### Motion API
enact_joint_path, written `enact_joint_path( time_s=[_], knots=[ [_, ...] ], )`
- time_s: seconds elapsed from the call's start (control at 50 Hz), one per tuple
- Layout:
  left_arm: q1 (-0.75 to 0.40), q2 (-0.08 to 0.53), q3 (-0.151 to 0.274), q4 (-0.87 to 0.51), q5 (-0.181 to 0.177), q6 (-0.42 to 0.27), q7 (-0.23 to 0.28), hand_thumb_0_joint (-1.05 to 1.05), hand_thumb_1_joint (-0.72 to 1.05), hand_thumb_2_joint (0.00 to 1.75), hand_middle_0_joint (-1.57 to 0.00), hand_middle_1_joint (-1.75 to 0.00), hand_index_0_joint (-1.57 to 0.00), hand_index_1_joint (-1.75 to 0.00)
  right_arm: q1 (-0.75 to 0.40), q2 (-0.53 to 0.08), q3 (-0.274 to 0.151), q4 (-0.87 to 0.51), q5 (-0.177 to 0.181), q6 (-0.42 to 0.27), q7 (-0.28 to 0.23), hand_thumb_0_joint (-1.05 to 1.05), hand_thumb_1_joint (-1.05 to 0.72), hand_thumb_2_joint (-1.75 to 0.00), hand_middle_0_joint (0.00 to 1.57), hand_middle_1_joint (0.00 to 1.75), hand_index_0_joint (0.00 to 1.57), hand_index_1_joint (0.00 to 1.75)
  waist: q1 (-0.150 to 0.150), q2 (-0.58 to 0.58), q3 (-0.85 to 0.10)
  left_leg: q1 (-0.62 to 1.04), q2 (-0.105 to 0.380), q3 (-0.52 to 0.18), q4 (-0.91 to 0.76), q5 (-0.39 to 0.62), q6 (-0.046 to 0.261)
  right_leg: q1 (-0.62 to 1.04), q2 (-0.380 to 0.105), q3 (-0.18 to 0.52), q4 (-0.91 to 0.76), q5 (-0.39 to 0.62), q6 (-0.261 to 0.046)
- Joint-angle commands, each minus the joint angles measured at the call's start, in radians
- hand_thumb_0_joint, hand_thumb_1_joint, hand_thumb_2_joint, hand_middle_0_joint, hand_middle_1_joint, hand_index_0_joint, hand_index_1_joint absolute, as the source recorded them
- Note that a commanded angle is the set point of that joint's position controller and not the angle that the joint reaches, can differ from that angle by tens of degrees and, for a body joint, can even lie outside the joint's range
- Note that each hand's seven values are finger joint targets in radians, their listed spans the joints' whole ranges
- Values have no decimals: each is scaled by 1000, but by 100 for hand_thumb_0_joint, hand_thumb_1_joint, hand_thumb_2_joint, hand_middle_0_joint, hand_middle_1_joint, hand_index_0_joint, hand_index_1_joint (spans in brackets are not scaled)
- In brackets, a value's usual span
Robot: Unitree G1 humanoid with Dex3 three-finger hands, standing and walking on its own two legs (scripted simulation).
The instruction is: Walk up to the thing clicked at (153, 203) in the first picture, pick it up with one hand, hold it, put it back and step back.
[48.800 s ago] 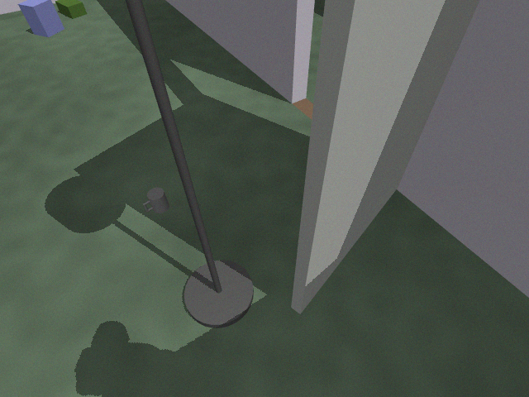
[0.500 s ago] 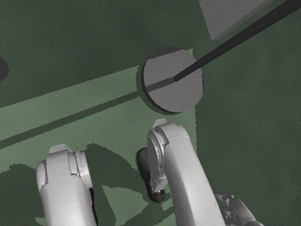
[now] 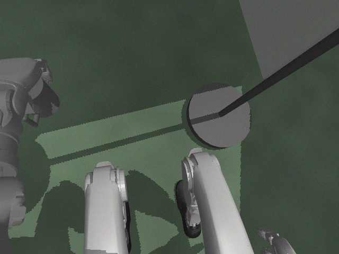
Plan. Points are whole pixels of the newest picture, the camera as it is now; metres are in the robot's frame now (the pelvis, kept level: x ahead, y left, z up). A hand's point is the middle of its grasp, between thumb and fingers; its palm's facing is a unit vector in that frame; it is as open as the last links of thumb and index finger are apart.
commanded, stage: lift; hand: left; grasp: from above
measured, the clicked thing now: (33, 101) +0.48 +0.30 -0.16
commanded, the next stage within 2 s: hold in 1.12 s
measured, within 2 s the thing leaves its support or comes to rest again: neither
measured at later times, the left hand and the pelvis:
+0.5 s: hand out of the picture +0.39 +0.26 +0.09, palm faces -0.46 -0.10 -0.88, open 9.8 cm; pelvis +0.02 -0.01 +0.17, yaw +4 degrees
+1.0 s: hand out of the picture +0.38 +0.23 +0.21, palm faces -0.46 -0.12 -0.88, open 9.9 cm; pelvis +0.06 -0.01 +0.29, yaw +4 degrees
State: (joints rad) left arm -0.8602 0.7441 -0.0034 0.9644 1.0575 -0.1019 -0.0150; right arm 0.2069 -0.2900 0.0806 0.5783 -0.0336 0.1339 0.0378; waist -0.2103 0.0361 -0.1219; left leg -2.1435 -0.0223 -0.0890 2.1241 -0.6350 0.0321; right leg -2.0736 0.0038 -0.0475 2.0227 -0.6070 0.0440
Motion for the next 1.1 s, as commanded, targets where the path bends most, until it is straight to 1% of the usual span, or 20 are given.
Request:
enact_joint_path(
  time_s=[0.0, 0.06, 0.1, 0.16, 0.2, 0.26, 0.36, 0.4, 0.42, 0.44, 0.5, 0.52, 0.54, 0.62, 0.74, 0.8, 0.84, 0.88, 0.98, 1.08],
  knots=[
    [-349, 218, 53, -255, -36, 3, 51, 0, 53, 87, -77, -106, -84, -99, 175, -225, -105, -17, 13, -11, -29, 0, -91, -90, 20, 30, 20, 30, 6, 324, -727, 735, 13, -20, -384, 116, -9, 334, 28, -63, -242, 124, -97],
    [-348, 217, 55, -335, -43, 11, 57, 0, 53, 86, -77, -106, -84, -98, 161, -207, -117, -15, 26, -17, -36, 0, -90, -90, 20, 30, 20, 30, 31, 334, -816, 850, 26, -32, -455, 155, -10, 419, 30, -58, -273, 167, -83],
    [-287, 164, 37, -308, -64, 21, 60, 0, 52, 86, -75, -107, -82, -99, 147, -195, -119, -8, 31, -22, -41, 0, -90, -90, 20, 30, 20, 30, 21, 273, -722, 827, 25, -27, -489, 129, -6, 453, 29, -56, -323, 157, -80],
    [-239, 189, 59, -339, -65, 32, 70, 0, 49, 87, -75, -105, -81, -98, 130, -180, -123, 1, 40, -33, -50, 0, -90, -90, 20, 30, 20, 30, 50, 257, -747, 878, 23, -5, -542, 142, -2, 555, 30, -44, -385, 170, -75],
    [-182, 132, 32, -342, -74, 43, 72, 0, 50, 89, -75, -107, -82, -100, 114, -163, -126, 0, 43, -37, -51, 0, -90, -90, 20, 30, 20, 30, 52, 222, -727, 907, 24, 6, -575, 159, 0, 613, 33, -40, -438, 179, -72],
    [-76, 105, 26, -333, -74, 60, 79, 0, 48, 88, -74, -106, -80, -100, 92, -147, -129, 4, 52, -46, -62, 0, -90, -90, 20, 30, 20, 30, 77, 183, -671, 957, 24, 12, -661, 136, -2, 705, 37, -34, -519, 166, -70],
    [3, 82, 31, -400, -84, 72, 100, 0, 50, 92, -78, -103, -83, -98, 70, -127, -135, 12, 65, -70, -82, 0, -90, -90, 20, 30, 20, 30, 92, 133, -612, 1046, 22, 26, -778, 102, -3, 862, 38, -10, -659, 145, -67],
    [-9, 67, 20, -416, -75, 70, 110, 0, 51, 94, -79, -105, -84, -100, 76, -118, -134, 20, 69, -83, -93, 0, -90, -90, 20, 30, 20, 30, 82, 138, -582, 1084, 20, 33, -820, 108, -5, 909, 38, 3, -714, 146, -67],
    [-2, 64, 21, -405, -75, 68, 118, 0, 51, 94, -79, -105, -84, -100, 73, -115, -132, 28, 70, -91, -98, 0, -90, -90, 20, 30, 20, 30, 88, 125, -558, 1105, 20, 29, -850, 95, -5, 935, 39, 7, -739, 137, -66],
    [17, 29, 0, -391, -70, 68, 125, 0, 50, 93, -79, -103, -84, -98, 80, -109, -130, 34, 73, -100, -102, 0, -90, -90, 20, 30, 20, 30, 84, 119, -527, 1130, 20, 29, -873, 100, -7, 949, 39, 11, -765, 138, -67],
    [57, 16, -1, -346, -72, 66, 148, 0, 49, 94, -78, -105, -83, -99, 74, -104, -132, 50, 75, -124, -111, 0, -90, -90, 20, 30, 20, 30, 95, 84, -472, 1173, 18, 28, -937, 112, -8, 1029, 40, 23, -842, 142, -64],
    [50, -21, -32, -351, -70, 64, 151, 0, 52, 94, -80, -104, -85, -99, 85, -100, -132, 51, 79, -132, -113, 0, -90, -90, 20, 30, 20, 30, 86, 86, -445, 1188, 16, 37, -957, 110, -7, 1051, 39, 33, -878, 142, -64],
    [65, -19, -26, -328, -73, 66, 158, 0, 51, 93, -80, -103, -84, -98, 81, -102, -134, 55, 80, -140, -114, 0, -90, -90, 20, 30, 20, 30, 94, 82, -433, 1213, 16, 32, -987, 103, -8, 1076, 40, 35, -902, 134, -63],
    [79, -69, -57, -282, -64, 75, 187, 0, 53, 92, -78, -107, -84, -100, 95, -100, -141, 70, 80, -166, -115, 0, -90, -90, 20, 30, 20, 30, 100, 73, -403, 1293, 16, 38, -1057, 165, -15, 1159, 41, 43, -980, 184, -66],
    [96, -71, -64, -255, -62, 92, 214, 0, 56, 96, -82, -109, -87, -103, 104, -104, -152, 86, 78, -179, -115, 0, -90, -90, 20, 30, 20, 30, 125, 42, -367, 1395, 7, 71, -1147, 258, -11, 1308, 41, 56, -1106, 255, -62],
    [80, -102, -82, -262, -68, 99, 220, 0, 58, 98, -83, -110, -88, -104, 109, -98, -154, 95, 74, -180, -113, 0, -90, -90, 20, 30, 20, 30, 121, 49, -358, 1455, 10, 77, -1186, 310, -12, 1359, 39, 60, -1149, 310, -59],
    [121, -98, -78, -223, -64, 112, 227, 0, 56, 98, -81, -110, -86, -104, 105, -101, -156, 97, 75, -178, -112, 0, -90, -90, 20, 30, 20, 30, 125, 31, -335, 1485, 10, 74, -1219, 318, -14, 1387, 37, 59, -1180, 311, -59],
    [139, -103, -78, -240, -68, 115, 228, 0, 55, 98, -80, -109, -86, -103, 99, -100, -159, 96, 73, -177, -109, 0, -90, -90, 20, 30, 20, 30, 144, 44, -336, 1522, 9, 73, -1254, 339, -18, 1429, 36, 57, -1204, 330, -60],
    [134, -118, -85, -260, -67, 127, 220, 0, 54, 96, -79, -109, -85, -103, 96, -105, -167, 97, 73, -171, -108, 0, -90, -90, 20, 30, 20, 30, 138, 45, -334, 1624, 14, 73, -1308, 440, -23, 1485, 35, 55, -1250, 420, -59],
    [166, -132, -91, -275, -72, 132, 207, 0, 52, 96, -77, -109, -83, -103, 92, -98, -167, 97, 77, -162, -104, 0, -89, -89, 20, 30, 20, 30, 149, 33, -308, 1672, 9, 76, -1361, 490, -22, 1563, 33, 63, -1305, 468, -56]
  ],
)
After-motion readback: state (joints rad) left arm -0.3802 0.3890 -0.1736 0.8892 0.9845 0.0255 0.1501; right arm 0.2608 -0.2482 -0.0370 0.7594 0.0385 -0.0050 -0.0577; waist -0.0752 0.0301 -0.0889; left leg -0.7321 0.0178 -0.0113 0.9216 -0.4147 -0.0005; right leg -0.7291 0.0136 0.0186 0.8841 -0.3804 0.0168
